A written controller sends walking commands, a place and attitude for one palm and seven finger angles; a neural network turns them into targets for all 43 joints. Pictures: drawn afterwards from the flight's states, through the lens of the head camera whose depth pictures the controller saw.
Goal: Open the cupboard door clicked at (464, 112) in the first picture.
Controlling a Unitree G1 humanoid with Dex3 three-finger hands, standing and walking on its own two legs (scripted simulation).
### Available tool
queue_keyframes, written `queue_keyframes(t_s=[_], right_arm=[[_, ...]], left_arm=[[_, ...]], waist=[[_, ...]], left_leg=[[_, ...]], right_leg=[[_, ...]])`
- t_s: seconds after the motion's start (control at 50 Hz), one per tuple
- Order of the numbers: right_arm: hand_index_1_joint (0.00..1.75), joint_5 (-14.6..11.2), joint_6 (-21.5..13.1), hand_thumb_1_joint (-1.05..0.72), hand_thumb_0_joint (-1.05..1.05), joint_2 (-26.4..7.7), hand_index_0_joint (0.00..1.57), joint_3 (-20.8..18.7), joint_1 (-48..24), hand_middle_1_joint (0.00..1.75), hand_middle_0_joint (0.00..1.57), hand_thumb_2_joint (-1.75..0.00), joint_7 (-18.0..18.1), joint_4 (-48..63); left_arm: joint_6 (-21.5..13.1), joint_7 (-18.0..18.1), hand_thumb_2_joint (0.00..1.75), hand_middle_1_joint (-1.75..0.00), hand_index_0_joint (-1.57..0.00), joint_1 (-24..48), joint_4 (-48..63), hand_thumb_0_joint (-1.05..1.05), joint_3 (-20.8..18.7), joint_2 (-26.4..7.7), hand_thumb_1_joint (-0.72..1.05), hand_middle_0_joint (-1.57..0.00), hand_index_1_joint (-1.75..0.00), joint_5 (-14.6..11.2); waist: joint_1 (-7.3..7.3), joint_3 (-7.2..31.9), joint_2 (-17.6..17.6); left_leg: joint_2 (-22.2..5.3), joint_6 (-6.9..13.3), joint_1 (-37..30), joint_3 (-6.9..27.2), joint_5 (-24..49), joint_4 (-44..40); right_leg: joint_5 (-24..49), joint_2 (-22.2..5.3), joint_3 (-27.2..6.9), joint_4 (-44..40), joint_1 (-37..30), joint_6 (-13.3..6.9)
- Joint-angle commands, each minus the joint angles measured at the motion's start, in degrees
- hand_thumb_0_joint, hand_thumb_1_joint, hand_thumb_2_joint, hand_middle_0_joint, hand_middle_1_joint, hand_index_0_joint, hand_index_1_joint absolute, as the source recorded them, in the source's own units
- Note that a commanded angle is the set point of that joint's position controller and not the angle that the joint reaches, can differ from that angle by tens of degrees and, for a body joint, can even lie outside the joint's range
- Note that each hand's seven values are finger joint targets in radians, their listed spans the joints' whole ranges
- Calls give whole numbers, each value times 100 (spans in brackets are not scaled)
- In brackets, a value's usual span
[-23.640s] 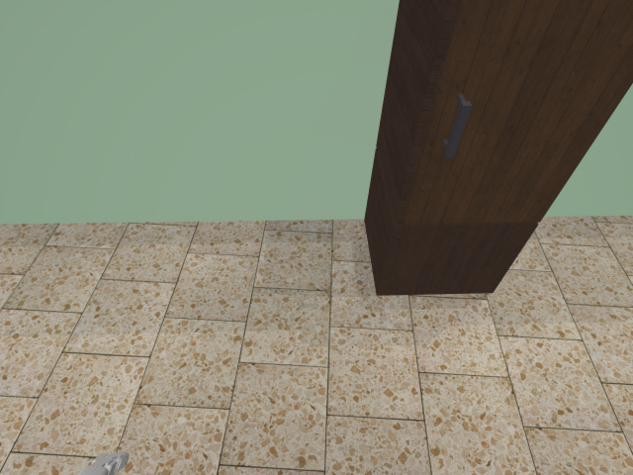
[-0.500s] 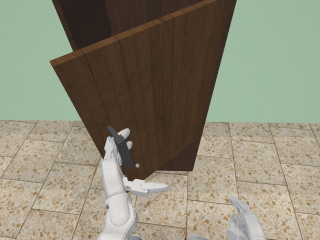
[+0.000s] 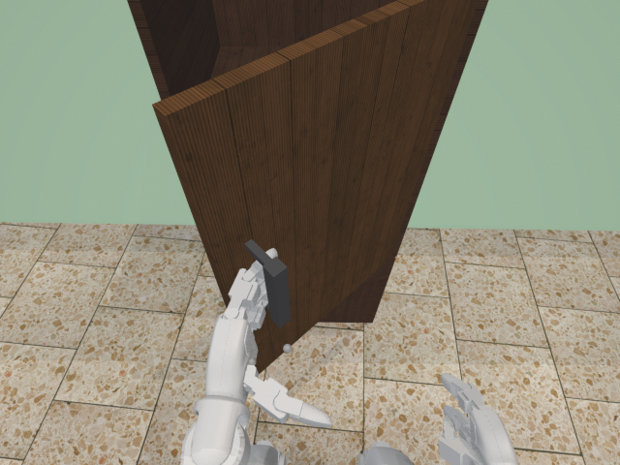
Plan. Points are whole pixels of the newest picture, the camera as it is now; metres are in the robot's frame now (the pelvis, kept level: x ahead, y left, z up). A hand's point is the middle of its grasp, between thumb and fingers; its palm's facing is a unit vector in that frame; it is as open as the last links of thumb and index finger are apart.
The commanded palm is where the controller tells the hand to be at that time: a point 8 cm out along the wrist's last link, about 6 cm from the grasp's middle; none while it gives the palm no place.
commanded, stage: slide the hand sideways off the handle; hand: left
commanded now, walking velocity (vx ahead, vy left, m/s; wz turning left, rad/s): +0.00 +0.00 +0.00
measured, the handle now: (268, 285) +0.32 +0.08 +0.07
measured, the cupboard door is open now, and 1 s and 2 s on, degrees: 43 43 43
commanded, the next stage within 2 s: draw the hand back to the body in 0.78 s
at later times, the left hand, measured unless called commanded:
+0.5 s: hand (248, 384) +0.20 +0.08 +0.06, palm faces +0.03 -1.00 -0.02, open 16.1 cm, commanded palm +0.17 +0.14 +0.06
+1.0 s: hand (205, 400) +0.18 +0.12 +0.07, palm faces +0.03 -1.00 -0.04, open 16.3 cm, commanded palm +0.15 +0.18 +0.09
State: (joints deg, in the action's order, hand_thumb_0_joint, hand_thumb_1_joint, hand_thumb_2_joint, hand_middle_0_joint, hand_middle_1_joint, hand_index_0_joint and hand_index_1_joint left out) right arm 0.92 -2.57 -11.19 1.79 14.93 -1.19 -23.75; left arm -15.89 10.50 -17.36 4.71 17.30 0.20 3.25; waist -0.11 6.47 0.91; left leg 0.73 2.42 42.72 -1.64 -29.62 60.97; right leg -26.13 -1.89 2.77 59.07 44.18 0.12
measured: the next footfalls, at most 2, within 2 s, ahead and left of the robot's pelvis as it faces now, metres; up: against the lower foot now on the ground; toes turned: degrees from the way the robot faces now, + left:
none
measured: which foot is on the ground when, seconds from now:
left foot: down 0.00-1.00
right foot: down 0.00-1.00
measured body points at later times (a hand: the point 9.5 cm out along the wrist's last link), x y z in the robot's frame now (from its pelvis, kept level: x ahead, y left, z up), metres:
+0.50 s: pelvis +0.01 -0.02 -0.01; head +0.07 -0.02 +0.44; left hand +0.20 +0.14 +0.07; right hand +0.21 -0.23 -0.08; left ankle +0.01 +0.09 -0.67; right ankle +0.03 -0.13 -0.67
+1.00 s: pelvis +0.01 -0.03 -0.01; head +0.06 -0.03 +0.43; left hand +0.18 +0.18 +0.07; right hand +0.21 -0.25 -0.08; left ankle +0.01 +0.09 -0.67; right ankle +0.03 -0.13 -0.67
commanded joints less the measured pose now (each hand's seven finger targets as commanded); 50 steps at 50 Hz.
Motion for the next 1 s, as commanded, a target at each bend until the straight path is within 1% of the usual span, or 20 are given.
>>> queue_keyframes(t_s=[0.0, 0.02, 0.04, 0.12, 0.14, 0.18, 0.24, 0.28, 0.34, 0.4, 0.44, 0.46, 0.52, 0.58, 0.68, 0.74, 0.82, 0.86, 0.94, 0.98], right_arm=[[30, 9, -211, -90, 0, -597, 20, -289, -384, 30, 20, -90, -2, 1069], [30, 0, -210, -90, 0, -584, 20, -273, -383, 30, 20, -90, 1, 1096], [30, -13, -206, -90, 0, -590, 20, -280, -397, 30, 20, -90, 19, 1131], [30, -36, -207, -90, 0, -588, 20, -244, -367, 30, 20, -90, 70, 1166], [30, -52, -218, -90, 0, -598, 20, -250, -354, 30, 20, -90, 80, 1170], [30, -46, -245, -90, 0, -594, 20, -250, -348, 30, 20, -90, 78, 1192], [30, -44, -261, -90, 0, -612, 20, -258, -306, 30, 20, -90, 102, 1191], [30, -36, -275, -90, 0, -619, 20, -270, -280, 30, 20, -90, 99, 1189], [30, -52, -297, -90, 0, -626, 20, -298, -265, 30, 20, -90, 118, 1219], [30, -61, -322, -90, 0, -621, 20, -303, -237, 30, 20, -90, 121, 1237], [30, -86, -317, -90, 0, -624, 20, -328, -234, 30, 20, -90, 147, 1233], [30, -88, -327, -90, 0, -630, 20, -329, -254, 30, 20, -90, 157, 1239], [30, -100, -350, -90, 0, -657, 20, -352, -255, 30, 20, -90, 219, 1198], [30, -112, -410, -90, 0, -672, 20, -364, -258, 30, 20, -90, 257, 1174], [30, -161, -466, -90, 0, -677, 20, -416, -281, 30, 20, -90, 330, 1137], [30, -190, -456, -90, 0, -668, 20, -440, -307, 30, 20, -90, 374, 1102], [30, -203, -495, -90, 0, -687, 20, -435, -310, 30, 20, -90, 415, 1068], [30, -210, -519, -90, 0, -696, 20, -451, -350, 30, 20, -90, 433, 1060], [30, -253, -497, -90, 0, -690, 20, -451, -316, 30, 20, -90, 476, 1113], [30, -294, -476, -90, 0, -649, 20, -427, -303, 30, 20, -90, 487, 1103]], left_arm=[[-423, 112, 30, -30, -15, 195, 1642, 0, -120, -32, -50, -15, -30, 144], [-415, 73, 30, -30, -15, 118, 1728, 0, -33, 27, -50, -15, -30, 100], [-411, 57, 30, -30, -15, -38, 1846, 0, -187, -114, -50, -15, -30, 45], [-391, -96, 30, -30, -15, -292, 2060, 0, -155, -59, -50, -15, -30, -167], [-406, -117, 30, -30, -15, -425, 2109, 0, -251, -145, -50, -15, -30, -186], [-436, -175, 30, -30, -15, -603, 2183, 0, -204, -112, -50, -15, -30, -232], [-478, -258, 30, -30, -15, -957, 2139, 0, -434, -318, -50, -15, -30, -250], [-547, -343, 30, -30, -15, -1010, 2237, 0, -438, -362, -50, -15, -30, -238], [-626, -474, 30, -30, -15, -1395, 2363, 0, -662, -553, -50, -15, -30, -314], [-687, -647, 30, -30, -15, -1656, 2583, 0, -743, -615, -50, -15, -30, -443], [-687, -757, 30, -30, -15, -1914, 2581, 0, -966, -767, -50, -15, -30, -551], [-701, -814, 30, -30, -15, -1889, 2613, 0, -928, -729, -50, -15, -30, -596], [-756, -961, 30, -30, -15, -1837, 2574, 0, -1199, -907, -50, -15, -30, -725], [-838, -1145, 30, -30, -15, -1903, 2623, 0, -1278, -952, -50, -15, -30, -863], [-901, -1507, 30, -30, -15, -2182, 2637, 0, -1690, -1217, -50, -15, -30, -1141], [-868, -1660, 30, -30, -15, -2242, 2554, 0, -1925, -1328, -50, -15, -30, -1285], [-870, -1803, 30, -30, -15, -2004, 2481, 0, -1945, -1267, -50, -15, -30, -1433], [-891, -1843, 30, -30, -15, -2087, 2447, 0, -2011, -1320, -50, -15, -30, -1467], [-820, -1835, 30, -30, -15, -2143, 3027, 0, -2440, -1813, -50, -15, -30, -1546], [-716, -1838, 30, -30, -15, -2191, 3071, 0, -2479, -1757, -50, -15, -30, -1603]], waist=[[85, 1180, -65], [49, 1130, -77], [116, 1220, -23], [11, 1022, -155], [61, 1085, -117], [15, 995, -199], [58, 964, -321], [18, 987, -243], [81, 1085, -297], [97, 1191, -72], [118, 1194, -225], [50, 1094, -209], [1, 939, -302], [-10, 1022, -233], [63, 1174, -199], [73, 1186, -344], [-18, 1015, -400], [25, 1039, -331], [149, 1404, 18], [142, 1306, 23]], left_leg=[[-59, -261, -534, 469, 1181, -1126], [-56, -256, -541, 474, 1147, -1140], [-55, -256, -556, 481, 1250, -1136], [-56, -244, -513, 471, 1199, -1118], [-60, -257, -526, 501, 1312, -1115], [-58, -241, -467, 487, 1276, -1060], [-28, -226, -299, 468, 1277, -992], [-23, -223, -277, 445, 1301, -913], [-4, -205, -208, 422, 1335, -842], [32, -199, -192, 362, 1468, -748], [42, -180, -93, 357, 1486, -707], [55, -170, -48, 330, 1364, -660], [72, -164, 164, 325, 1079, -567], [91, -149, 205, 312, 1090, -455], [110, -155, 348, 279, 1101, -321], [116, -158, 471, 291, 1120, -245], [114, -159, 539, 289, 966, -172], [105, -161, 537, 298, 960, -172], [108, -133, 140, 295, 1231, -389], [101, -136, -32, 308, 1287, -554]], right_leg=[[770, 187, 126, -621, -756, -313], [767, 200, 142, -642, -766, -308], [840, 208, 126, -633, -833, -320], [898, 236, 162, -669, -824, -276], [945, 244, 156, -625, -859, -292], [965, 243, 171, -610, -793, -264], [1038, 251, 134, -582, -866, -264], [1097, 235, 117, -525, -779, -252], [1169, 247, 75, -510, -868, -254], [1401, 233, 33, -465, -934, -243], [1471, 247, 1, -501, -1044, -239], [1417, 237, -13, -530, -955, -210], [1133, 236, -87, -592, -856, -184], [1147, 219, -147, -586, -832, -172], [1121, 170, -343, -655, -1010, -147], [1179, 133, -466, -725, -1157, -110], [929, 108, -488, -794, -949, -62], [828, 115, -477, -775, -913, -81], [1097, 152, -432, -828, -1305, -120], [1164, 177, -346, -908, -1358, -120]])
